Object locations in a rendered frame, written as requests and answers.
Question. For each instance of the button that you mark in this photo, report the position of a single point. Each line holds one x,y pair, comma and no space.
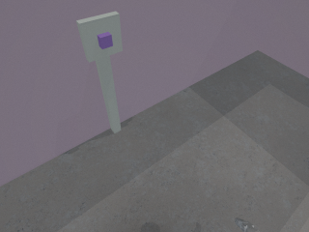
105,40

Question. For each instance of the panel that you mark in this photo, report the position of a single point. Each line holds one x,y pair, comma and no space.
89,28

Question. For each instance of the right robot hand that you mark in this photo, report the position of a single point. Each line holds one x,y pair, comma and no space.
245,226

